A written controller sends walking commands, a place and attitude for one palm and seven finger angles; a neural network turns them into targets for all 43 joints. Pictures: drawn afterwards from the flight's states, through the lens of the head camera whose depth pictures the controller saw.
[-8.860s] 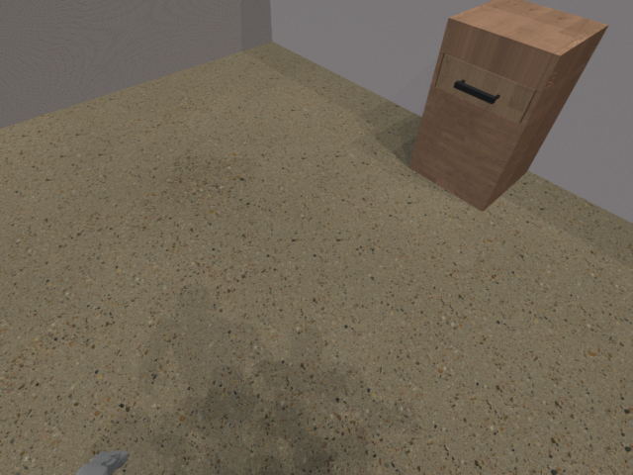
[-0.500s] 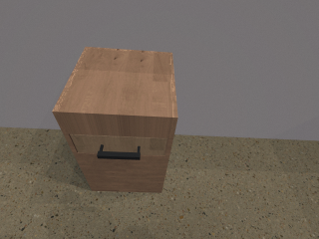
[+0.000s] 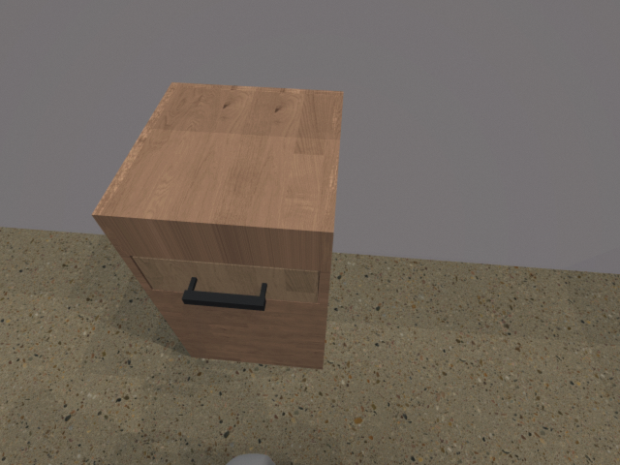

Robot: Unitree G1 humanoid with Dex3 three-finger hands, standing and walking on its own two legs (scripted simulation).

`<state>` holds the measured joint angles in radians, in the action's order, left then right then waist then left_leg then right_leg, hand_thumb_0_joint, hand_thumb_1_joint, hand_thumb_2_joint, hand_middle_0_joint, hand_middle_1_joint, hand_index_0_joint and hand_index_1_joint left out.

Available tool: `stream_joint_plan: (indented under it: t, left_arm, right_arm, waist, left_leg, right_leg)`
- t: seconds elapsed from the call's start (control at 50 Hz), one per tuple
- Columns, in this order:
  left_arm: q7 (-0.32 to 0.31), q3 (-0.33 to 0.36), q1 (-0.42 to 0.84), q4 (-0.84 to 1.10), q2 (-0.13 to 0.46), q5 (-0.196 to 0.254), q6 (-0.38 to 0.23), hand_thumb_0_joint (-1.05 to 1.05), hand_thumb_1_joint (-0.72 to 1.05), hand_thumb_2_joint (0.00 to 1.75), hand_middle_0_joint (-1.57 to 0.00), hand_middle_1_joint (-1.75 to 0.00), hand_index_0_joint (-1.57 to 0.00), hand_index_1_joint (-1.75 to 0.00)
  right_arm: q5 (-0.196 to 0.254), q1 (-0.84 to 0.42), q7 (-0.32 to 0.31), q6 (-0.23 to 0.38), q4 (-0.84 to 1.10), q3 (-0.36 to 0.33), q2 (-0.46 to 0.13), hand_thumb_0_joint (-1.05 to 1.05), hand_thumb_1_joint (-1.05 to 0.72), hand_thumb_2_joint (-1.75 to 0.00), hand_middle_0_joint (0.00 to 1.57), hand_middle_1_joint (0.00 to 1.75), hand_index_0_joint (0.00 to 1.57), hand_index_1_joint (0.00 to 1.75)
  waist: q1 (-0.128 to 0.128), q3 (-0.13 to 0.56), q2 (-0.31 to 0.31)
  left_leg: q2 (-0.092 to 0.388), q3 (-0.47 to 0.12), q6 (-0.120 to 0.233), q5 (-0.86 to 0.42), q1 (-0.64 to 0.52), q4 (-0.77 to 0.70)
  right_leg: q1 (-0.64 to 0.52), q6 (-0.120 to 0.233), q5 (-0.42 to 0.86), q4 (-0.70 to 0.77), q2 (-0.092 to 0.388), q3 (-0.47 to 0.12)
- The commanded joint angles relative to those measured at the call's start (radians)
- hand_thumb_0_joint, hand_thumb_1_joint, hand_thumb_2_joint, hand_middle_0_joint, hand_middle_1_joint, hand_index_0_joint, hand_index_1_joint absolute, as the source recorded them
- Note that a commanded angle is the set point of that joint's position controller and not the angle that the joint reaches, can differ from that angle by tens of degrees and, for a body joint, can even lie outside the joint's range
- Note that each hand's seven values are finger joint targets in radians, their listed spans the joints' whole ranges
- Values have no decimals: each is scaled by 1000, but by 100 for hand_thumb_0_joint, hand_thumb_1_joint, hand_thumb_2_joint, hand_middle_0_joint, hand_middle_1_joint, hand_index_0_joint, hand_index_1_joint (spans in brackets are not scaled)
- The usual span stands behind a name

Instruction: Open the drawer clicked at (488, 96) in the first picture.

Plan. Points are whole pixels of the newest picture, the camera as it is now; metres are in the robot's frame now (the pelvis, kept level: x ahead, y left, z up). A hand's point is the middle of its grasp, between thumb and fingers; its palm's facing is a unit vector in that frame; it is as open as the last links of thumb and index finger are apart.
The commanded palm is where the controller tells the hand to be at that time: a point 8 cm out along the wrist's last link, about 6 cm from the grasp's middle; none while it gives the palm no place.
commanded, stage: come to a stop and stand still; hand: left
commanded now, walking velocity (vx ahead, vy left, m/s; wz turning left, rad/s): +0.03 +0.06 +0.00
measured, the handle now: (226, 292) +0.46 +0.22 -0.24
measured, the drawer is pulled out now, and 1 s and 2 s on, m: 0.00 0.00 0.00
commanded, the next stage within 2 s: look again from close up in 1.92 s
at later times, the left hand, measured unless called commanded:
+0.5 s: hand out of the picture -0.05 +0.18 -0.17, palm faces +0.02 -0.98 -0.19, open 7.4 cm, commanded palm none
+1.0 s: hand out of the picture +0.02 +0.18 -0.18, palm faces +0.01 -0.98 -0.20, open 7.3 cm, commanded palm none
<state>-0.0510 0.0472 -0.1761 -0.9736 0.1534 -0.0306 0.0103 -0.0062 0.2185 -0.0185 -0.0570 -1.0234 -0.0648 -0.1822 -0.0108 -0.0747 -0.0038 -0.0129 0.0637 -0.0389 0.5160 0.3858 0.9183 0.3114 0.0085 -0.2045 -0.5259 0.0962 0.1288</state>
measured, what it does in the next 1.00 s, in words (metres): steps on the spot: left foot, then right foot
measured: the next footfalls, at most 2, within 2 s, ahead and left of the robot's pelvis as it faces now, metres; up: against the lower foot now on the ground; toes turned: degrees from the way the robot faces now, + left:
left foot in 0.10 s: +0.03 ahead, +0.12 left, +0.00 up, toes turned +4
right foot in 0.42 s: -0.04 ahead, -0.06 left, +0.00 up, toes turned -4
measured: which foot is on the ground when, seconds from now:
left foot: up 0.00-0.08, down 0.10-1.00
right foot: down 0.00-0.12, up 0.14-0.40, down 0.42-1.00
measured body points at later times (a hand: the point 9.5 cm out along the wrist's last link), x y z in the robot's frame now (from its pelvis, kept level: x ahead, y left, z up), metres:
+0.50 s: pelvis -0.02 +0.02 +0.00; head -0.01 +0.00 +0.45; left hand -0.05 +0.23 -0.15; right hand -0.04 -0.20 -0.17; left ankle -0.01 +0.12 -0.74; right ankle -0.08 -0.06 -0.74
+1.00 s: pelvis +0.01 +0.01 +0.00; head +0.02 +0.02 +0.45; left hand +0.02 +0.23 -0.17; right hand +0.03 -0.23 -0.15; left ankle -0.01 +0.12 -0.74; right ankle -0.08 -0.06 -0.74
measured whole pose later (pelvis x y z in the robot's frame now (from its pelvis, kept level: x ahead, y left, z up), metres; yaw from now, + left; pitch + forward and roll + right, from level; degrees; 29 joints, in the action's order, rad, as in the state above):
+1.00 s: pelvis +0.01 +0.01 +0.00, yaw -1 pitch +0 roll +0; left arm -0.07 -0.01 -0.32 -1.05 0.16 -0.01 -0.01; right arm -0.01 0.26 -0.05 0.00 -1.06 0.00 -0.15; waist 0.01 0.00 -0.03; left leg 0.02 0.08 0.01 0.33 0.22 0.55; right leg 0.09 0.06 -0.39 -0.46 -0.05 0.07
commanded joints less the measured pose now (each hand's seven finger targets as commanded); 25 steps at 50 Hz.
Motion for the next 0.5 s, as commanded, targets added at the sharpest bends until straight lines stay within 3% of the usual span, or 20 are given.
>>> stream_joint_plan:
  t: [0.0,0.04,0.06,0.08,0.1,0.12,0.14,0.16,0.22,0.28,0.32,0.36,0.38,0.4,0.42,0.44,0.46,0.48]
  left_arm:
    - [-8,53,-58,44,219,-8,2,0,90,90,-20,-30,-20,-30]
    - [-2,49,-31,50,205,-2,14,0,90,90,-20,-30,-20,-30]
    - [3,39,-33,57,170,4,22,0,90,90,-20,-30,-20,-30]
    - [8,28,-50,73,103,12,30,0,90,90,-20,-30,-20,-30]
    - [10,19,-31,75,76,12,33,0,90,90,-20,-30,-20,-30]
    - [16,18,-40,68,81,11,33,0,90,90,-20,-30,-20,-30]
    - [19,17,-72,31,74,-1,36,0,90,90,-20,-30,-20,-30]
    - [25,14,-100,7,69,-5,35,0,90,90,-20,-30,-20,-30]
    - [37,1,-141,-24,65,-8,19,0,90,90,-20,-30,-20,-30]
    - [37,-11,-124,-21,50,-5,10,0,90,90,-20,-30,-20,-30]
    - [36,-17,-131,-28,45,-3,8,0,90,90,-20,-30,-20,-30]
    - [33,-19,-203,-52,30,2,4,0,90,90,-20,-30,-20,-30]
    - [31,-21,-236,-71,34,2,-3,0,90,90,-20,-30,-20,-30]
    - [24,-21,-261,-88,49,4,-10,0,90,90,-20,-30,-20,-30]
    - [17,-25,-262,-98,72,8,-17,0,90,90,-20,-30,-20,-30]
    - [16,-28,-264,-106,88,14,-22,0,90,90,-20,-30,-20,-30]
    - [16,-30,-261,-124,73,16,-38,0,90,90,-20,-30,-20,-30]
    - [14,-35,-255,-136,58,20,-45,0,90,90,-20,-30,-20,-30]
  right_arm:
    - [-5,95,10,8,48,-3,-28,0,-90,-90,20,30,20,30]
    - [-4,172,8,19,29,0,-26,0,-90,-90,20,30,20,30]
    - [-5,190,7,26,24,0,-52,0,-90,-90,20,30,20,30]
    - [-16,168,4,35,45,-10,-122,0,-90,-90,20,30,20,30]
    - [-21,109,-1,31,79,-14,-167,0,-90,-90,20,30,20,30]
    - [-25,31,-4,31,100,-4,-150,0,-90,-90,20,30,20,30]
    - [-26,-12,-5,42,92,12,-104,0,-90,-90,20,30,20,30]
    - [-25,-30,-7,45,90,17,-102,0,-90,-90,20,30,20,30]
    - [-19,13,-8,56,77,20,-102,0,-90,-90,20,30,20,30]
    - [-22,89,-14,59,43,15,-107,0,-90,-90,20,30,20,30]
    - [-23,106,-14,57,25,16,-108,0,-90,-90,20,30,20,30]
    - [-20,115,-16,52,11,19,-108,0,-90,-90,20,30,20,30]
    - [-14,120,-16,50,4,23,-96,0,-90,-90,20,30,20,30]
    - [-8,123,-15,52,-1,30,-67,0,-90,-90,20,30,20,30]
    - [0,112,-12,55,-4,40,-34,0,-90,-90,20,30,20,30]
    - [-2,106,-12,61,-1,51,-17,0,-90,-90,20,30,20,30]
    - [-9,91,-12,62,-17,57,-8,0,-90,-90,20,30,20,30]
    - [-10,101,-13,63,-33,60,-13,0,-90,-90,20,30,20,30]
  waist:
    - [3,129,-150]
    - [43,140,-107]
    - [51,123,-26]
    - [41,94,227]
    - [37,38,302]
    - [7,6,211]
    - [-12,21,197]
    - [-21,11,174]
    - [-5,5,76]
    - [34,2,67]
    - [37,-17,74]
    - [11,2,54]
    - [3,8,10]
    - [3,21,-36]
    - [8,13,-84]
    - [16,30,-81]
    - [16,17,-145]
    - [23,7,-147]
  left_leg:
    - [30,-33,5,-75,-69,-177]
    - [12,15,15,-263,-258,-430]
    - [47,-20,27,-304,-312,-519]
    - [220,-262,87,-297,-280,-646]
    - [324,-356,168,-294,-116,-722]
    - [322,-312,209,-153,5,-742]
    - [267,-278,184,-65,20,-764]
    - [243,-263,171,-30,15,-758]
    - [240,-237,190,-56,-84,-758]
    - [270,-272,210,-52,-162,-751]
    - [272,-274,211,-51,-151,-741]
    - [242,-253,182,-52,-121,-696]
    - [200,-212,148,-64,-89,-647]
    - [144,-157,112,-108,-53,-589]
    - [88,-90,85,-173,-44,-525]
    - [63,-55,70,-223,-102,-501]
    - [60,-39,64,-291,-126,-478]
    - [71,-39,62,-324,-150,-488]
  right_leg:
    - [-92,178,396,136,264,-238]
    - [17,114,189,85,202,-207]
    - [78,70,38,14,126,-158]
    - [183,6,-189,-135,-2,-77]
    - [154,-19,-317,-288,-56,-78]
    - [84,-12,-256,-369,-31,-127]
    - [62,-8,-204,-407,-36,-145]
    - [65,-9,-166,-435,-45,-144]
    - [106,-16,-149,-400,-52,-113]
    - [90,-13,-226,-258,-47,-99]
    - [42,-7,-262,-136,-56,-95]
    - [-81,2,-175,56,-70,-97]
    - [-161,8,-94,177,-66,-116]
    - [-217,29,-80,224,-13,-199]
    - [-207,59,-79,258,52,-275]
    - [-167,85,-55,269,98,-304]
    - [-152,92,105,266,81,-310]
    - [-154,89,235,243,76,-275]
